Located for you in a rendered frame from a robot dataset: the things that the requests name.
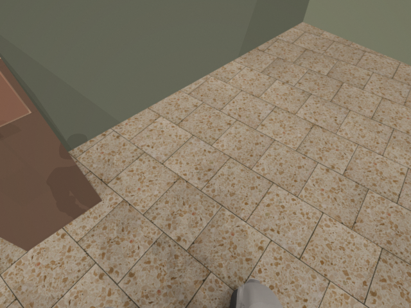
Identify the cabinet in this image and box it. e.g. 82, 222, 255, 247
0, 58, 102, 252

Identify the drawer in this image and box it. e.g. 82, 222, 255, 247
0, 72, 28, 125

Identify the right robot thigh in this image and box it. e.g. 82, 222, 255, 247
236, 282, 283, 308

